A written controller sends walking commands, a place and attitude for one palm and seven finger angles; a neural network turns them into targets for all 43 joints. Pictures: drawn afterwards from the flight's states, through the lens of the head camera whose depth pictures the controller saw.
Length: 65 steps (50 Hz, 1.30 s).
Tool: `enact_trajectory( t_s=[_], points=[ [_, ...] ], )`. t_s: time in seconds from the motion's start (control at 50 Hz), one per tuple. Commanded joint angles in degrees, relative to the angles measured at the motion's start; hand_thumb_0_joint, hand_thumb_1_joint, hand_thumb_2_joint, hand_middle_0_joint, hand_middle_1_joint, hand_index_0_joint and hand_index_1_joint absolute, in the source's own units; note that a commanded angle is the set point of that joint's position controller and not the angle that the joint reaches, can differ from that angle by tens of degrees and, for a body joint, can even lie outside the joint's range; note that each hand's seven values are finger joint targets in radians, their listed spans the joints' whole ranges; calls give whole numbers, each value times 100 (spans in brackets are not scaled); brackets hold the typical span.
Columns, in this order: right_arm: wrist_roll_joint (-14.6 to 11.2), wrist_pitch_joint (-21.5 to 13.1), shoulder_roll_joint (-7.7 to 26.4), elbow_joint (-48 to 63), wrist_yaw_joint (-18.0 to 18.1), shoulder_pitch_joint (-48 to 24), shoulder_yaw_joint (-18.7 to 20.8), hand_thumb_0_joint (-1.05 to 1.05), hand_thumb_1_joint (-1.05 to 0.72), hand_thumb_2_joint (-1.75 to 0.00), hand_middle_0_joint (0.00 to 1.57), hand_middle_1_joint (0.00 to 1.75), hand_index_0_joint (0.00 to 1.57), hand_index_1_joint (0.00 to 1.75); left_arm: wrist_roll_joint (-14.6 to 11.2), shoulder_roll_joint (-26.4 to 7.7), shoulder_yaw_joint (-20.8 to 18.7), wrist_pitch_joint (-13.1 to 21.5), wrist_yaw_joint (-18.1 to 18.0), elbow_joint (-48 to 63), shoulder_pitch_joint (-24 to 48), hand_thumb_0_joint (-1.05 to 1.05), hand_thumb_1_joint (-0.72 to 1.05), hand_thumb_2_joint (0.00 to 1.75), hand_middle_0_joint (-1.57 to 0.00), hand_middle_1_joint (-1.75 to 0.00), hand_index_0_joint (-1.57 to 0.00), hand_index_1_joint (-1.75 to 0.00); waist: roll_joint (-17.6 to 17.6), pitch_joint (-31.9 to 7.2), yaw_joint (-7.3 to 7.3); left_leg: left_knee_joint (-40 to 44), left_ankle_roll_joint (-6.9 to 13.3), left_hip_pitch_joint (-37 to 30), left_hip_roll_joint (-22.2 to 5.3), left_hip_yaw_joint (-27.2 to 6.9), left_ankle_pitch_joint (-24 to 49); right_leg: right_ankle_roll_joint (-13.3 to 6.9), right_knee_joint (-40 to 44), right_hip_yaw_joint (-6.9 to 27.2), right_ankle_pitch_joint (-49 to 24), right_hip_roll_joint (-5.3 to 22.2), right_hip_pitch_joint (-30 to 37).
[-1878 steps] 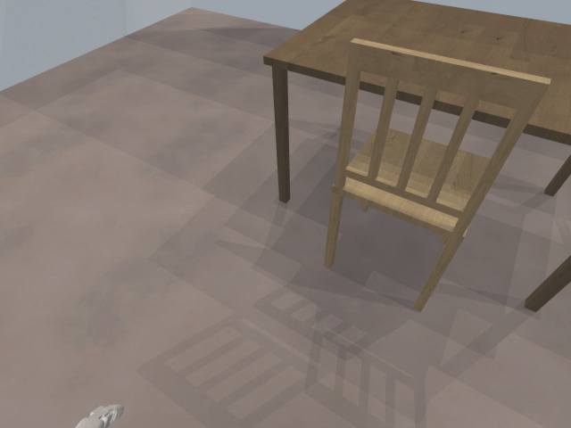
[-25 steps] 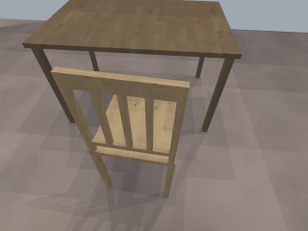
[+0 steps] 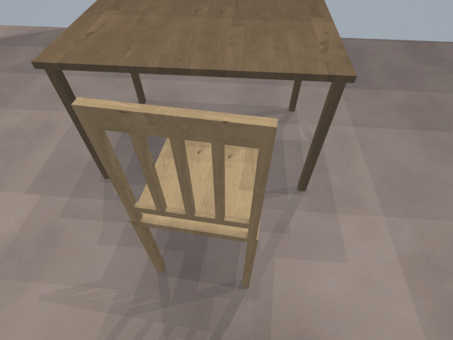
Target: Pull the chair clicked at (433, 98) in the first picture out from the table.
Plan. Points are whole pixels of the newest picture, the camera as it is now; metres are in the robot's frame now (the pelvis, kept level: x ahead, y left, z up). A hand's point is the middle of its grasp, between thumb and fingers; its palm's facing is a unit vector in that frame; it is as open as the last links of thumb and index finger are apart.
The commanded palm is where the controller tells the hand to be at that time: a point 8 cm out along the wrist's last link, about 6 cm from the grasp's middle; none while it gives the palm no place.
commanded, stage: come to a stop and stand still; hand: left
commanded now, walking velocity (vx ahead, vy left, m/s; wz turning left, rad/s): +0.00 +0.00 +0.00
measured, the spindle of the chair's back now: (184, 180) +0.49 +0.14 -0.07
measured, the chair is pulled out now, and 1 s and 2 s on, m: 0.30 0.30 0.30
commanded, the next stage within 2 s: look again from close up in 0.98 s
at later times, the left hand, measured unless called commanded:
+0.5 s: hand out of the picture +0.01 +0.18 -0.17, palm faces +0.04 -0.97 -0.24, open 7.4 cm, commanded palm none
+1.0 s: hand out of the picture +0.01 +0.16 -0.17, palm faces +0.05 -0.98 -0.21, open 7.4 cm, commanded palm none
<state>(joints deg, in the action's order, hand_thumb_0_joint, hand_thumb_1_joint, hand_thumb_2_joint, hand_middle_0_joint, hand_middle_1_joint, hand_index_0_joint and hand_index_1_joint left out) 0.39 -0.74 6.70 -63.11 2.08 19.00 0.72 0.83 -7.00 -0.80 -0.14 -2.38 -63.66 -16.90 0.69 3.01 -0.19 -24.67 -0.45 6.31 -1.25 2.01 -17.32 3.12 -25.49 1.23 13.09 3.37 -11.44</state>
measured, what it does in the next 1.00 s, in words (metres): stands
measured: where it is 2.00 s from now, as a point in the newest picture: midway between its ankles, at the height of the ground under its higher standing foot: outside the picture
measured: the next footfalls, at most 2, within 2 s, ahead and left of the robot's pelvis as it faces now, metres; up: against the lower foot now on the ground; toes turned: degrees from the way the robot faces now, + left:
none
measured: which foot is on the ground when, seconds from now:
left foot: down 0.00-1.00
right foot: down 0.00-1.00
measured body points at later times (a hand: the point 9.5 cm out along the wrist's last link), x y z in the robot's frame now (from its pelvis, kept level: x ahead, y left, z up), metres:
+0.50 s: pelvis -0.01 -0.01 -0.01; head +0.00 -0.02 +0.44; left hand +0.00 +0.23 -0.15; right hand +0.03 -0.23 -0.17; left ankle -0.04 +0.12 -0.74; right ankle +0.01 -0.16 -0.74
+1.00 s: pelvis -0.01 -0.02 +0.00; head +0.01 -0.03 +0.45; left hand +0.01 +0.21 -0.16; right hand +0.01 -0.25 -0.16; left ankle -0.04 +0.12 -0.74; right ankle +0.01 -0.16 -0.74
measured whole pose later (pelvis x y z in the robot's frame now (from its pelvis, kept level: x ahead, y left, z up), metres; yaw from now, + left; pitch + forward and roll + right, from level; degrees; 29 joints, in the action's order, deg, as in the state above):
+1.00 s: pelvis -0.01 -0.02 +0.00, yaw +1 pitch -1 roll +1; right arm 0.6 -0.9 9.6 -63.3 1.1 14.9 -0.5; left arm 0.9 -9.6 0.1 0.7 -1.6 -62.7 -13.9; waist 0.3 2.9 0.5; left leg -25.5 -2.4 7.4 -2.2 0.2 -16.9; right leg 1.4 -28.4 -0.6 14.5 2.7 -12.8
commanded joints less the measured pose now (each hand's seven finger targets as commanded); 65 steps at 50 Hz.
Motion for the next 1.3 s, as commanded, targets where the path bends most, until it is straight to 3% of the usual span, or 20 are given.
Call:
enact_trajectory(
  t_s=[0.0, 0.06, 0.08, 0.1, 0.12, 0.14, 0.16, 0.22, 0.26, 0.3, 0.34, 0.4, 0.5, 0.7, 0.74, 0.9, 0.92, 1.0, 1.22, 1.28],
  points=[
    [10, -58, 455, 76, 35, 606, 70, 0, -90, -90, 20, 30, 20, 30, -30, -514, -66, 49, -11, 146, -425, 0, 90, 90, -20, -30, -20, -30, -36, 156, -29, 425, 285, 202, -450, -247, 1495, -351, 303, 68, -973, 209, -27],
    [9, -38, 445, 70, 27, 576, 69, 0, -90, -90, 20, 30, 20, 30, -27, -516, -54, 47, -12, 131, -431, 0, 90, 90, -20, -30, -20, -30, -91, 256, -28, 444, 282, 247, -440, -254, 1300, -356, 358, 93, -846, 210, -93],
    [-32, -137, 859, 446, -48, -56, 80, 0, -90, -90, 20, 30, 20, 30, 52, -850, -69, 219, -219, -25, -526, 0, 90, 90, -20, -30, -20, -30, -427, 80, 131, -616, 6, 875, -560, -144, 1974, -370, -31, 161, -2893, 490, 287],
    [0, -138, 637, 628, -73, 250, 78, 0, -90, -90, 20, 30, 20, 30, 2, -1005, -113, 262, -159, 224, -484, 0, 90, 90, -20, -30, -20, -30, -110, -541, -35, -244, 20, 797, -220, -243, 583, -457, -238, 231, -2024, 557, 524],
    [52, -166, 552, 589, -93, 58, 50, 0, -90, -90, 20, 30, 20, 30, -13, -1024, -96, 269, -92, 265, -324, 0, 90, 90, -20, -30, -20, -30, 247, -426, 56, -100, 53, 762, -154, -218, 703, -484, -335, 254, -2065, 484, 389],
    [40, -176, 609, 563, -89, 197, 23, 0, -90, -90, 20, 30, 20, 30, -20, -926, -50, 260, -56, 290, -248, 0, 90, 90, -20, -30, -20, -30, 148, -570, -8, -101, 87, 748, -268, -297, 797, -478, -296, 126, -1161, 362, 337],
    [46, -187, 641, 585, -89, 245, 26, 0, -90, -90, 20, 30, 20, 30, -7, -817, -34, 228, -38, 328, -213, 0, 90, 90, -20, -30, -20, -30, 248, -476, -8, -88, 122, 774, -338, -389, 1001, -457, -323, 54, -717, 258, 190],
    [49, -179, 710, 610, -65, 164, 14, 0, -90, -90, 20, 30, 20, 30, 12, -770, 5, 156, -6, 338, -170, 0, 90, 90, -20, -30, -20, -30, 287, -38, 38, 40, 199, 908, -449, -491, 1260, -445, -277, -31, -380, 149, -36],
    [31, -133, 750, 627, -75, 138, 12, 0, -90, -90, 20, 30, 20, 30, 2, -777, 16, 140, 5, 349, -134, 0, 90, 90, -20, -30, -20, -30, -114, 202, 16, 102, 182, 991, -378, -467, 763, -434, -150, 52, -194, 162, -171],
    [28, -111, 783, 608, -88, 126, 11, 0, -90, -90, 20, 30, 20, 30, -1, -824, 19, 124, 16, 378, -77, 0, 90, 90, -20, -30, -20, -30, -270, 349, -10, 202, 177, 999, -336, -475, 493, -418, -56, 89, 10, 171, -300],
    [38, -110, 827, 593, -101, 100, 3, 0, -90, -90, 20, 30, 20, 30, 7, -884, 12, 111, 30, 416, -43, 0, 90, 90, -20, -30, -20, -30, -120, 471, 0, 313, 174, 1040, -329, -475, 443, -408, -23, 79, 103, 148, -335],
    [37, -111, 879, 562, -106, 32, -8, 0, -90, -90, 20, 30, 20, 30, -5, -953, 3, 121, 37, 430, -82, 0, 90, 90, -20, -30, -20, -30, -221, 279, 18, 305, 160, 868, -307, -416, 553, -401, 11, 130, -58, 183, -247],
    [38, -131, 943, 512, -99, -41, -13, 0, -90, -90, 20, 30, 20, 30, -12, -1033, -14, 139, 48, 446, -53, 0, 90, 90, -20, -30, -20, -30, -101, -30, 36, 268, 136, 646, -326, -357, 901, -404, -12, 127, -535, 238, -43],
    [27, -118, 916, 320, -84, -92, -24, 0, -90, -90, 20, 30, 20, 30, -17, -1080, -27, 164, 48, 365, -16, 0, 90, 90, -20, -30, -20, -30, -213, -204, 46, 218, 75, 450, -344, -269, 1189, -429, 14, 134, -1143, 322, 150],
    [24, -100, 897, 284, -82, -81, -23, 0, -90, -90, 20, 30, 20, 30, -12, -1085, -31, 160, 47, 369, 23, 0, 90, 90, -20, -30, -20, -30, -266, -63, 34, 239, 64, 514, -340, -266, 1108, -435, 73, 120, -1074, 322, 113],
    [25, -99, 831, 154, -73, -31, -39, 0, -90, -90, 20, 30, 20, 30, -17, -1037, -39, 151, 43, 298, 13, 0, 90, 90, -20, -30, -20, -30, -105, -111, 40, 308, 40, 475, -362, -245, 1111, -442, 123, 118, -980, 310, 161],
    [23, -95, 795, 146, -66, -70, -36, 0, -90, -90, 20, 30, 20, 30, -19, -1027, -40, 143, 49, 298, 12, 0, 90, 90, -20, -30, -20, -30, -113, 46, 57, 354, 51, 493, -374, -252, 1063, -444, 162, 118, -902, 271, 75],
    [21, -107, 797, 126, -63, -6, -34, 0, -90, -90, 20, 30, 20, 30, -17, -998, -41, 152, 40, 281, -12, 0, 90, 90, -20, -30, -20, -30, -92, -110, 50, 320, 43, 436, -373, -249, 1176, -443, 132, 121, -1041, 299, 171],
    [16, -86, 704, 76, -57, 21, -34, 0, -90, -90, 20, 30, 20, 30, -12, -948, -40, 129, 50, 256, -66, 0, 90, 90, -20, -30, -20, -30, -188, 135, 60, 416, 55, 514, -366, -240, 913, -438, 277, 118, -603, 260, 4],
    [16, -98, 710, 70, -62, 86, -36, 0, -90, -90, 20, 30, 20, 30, -9, -932, -43, 126, 43, 263, -92, 0, 90, 90, -20, -30, -20, -30, -101, 34, 63, 390, 53, 535, -358, -256, 963, -428, 237, 104, -587, 272, 67]
  ],
)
